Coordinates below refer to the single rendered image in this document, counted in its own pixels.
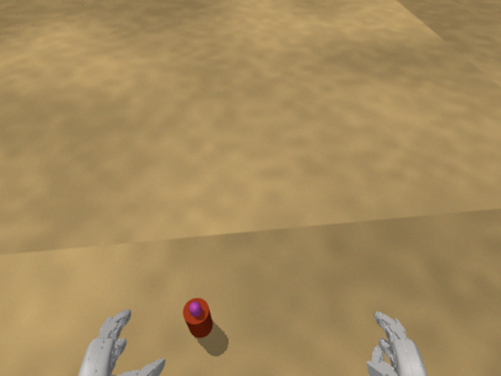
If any bottle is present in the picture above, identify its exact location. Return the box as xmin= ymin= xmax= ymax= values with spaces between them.
xmin=183 ymin=298 xmax=213 ymax=338

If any right robot hand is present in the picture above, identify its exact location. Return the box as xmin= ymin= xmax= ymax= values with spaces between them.
xmin=366 ymin=311 xmax=427 ymax=376

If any left robot hand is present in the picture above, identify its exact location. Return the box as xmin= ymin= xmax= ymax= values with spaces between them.
xmin=78 ymin=309 xmax=165 ymax=376

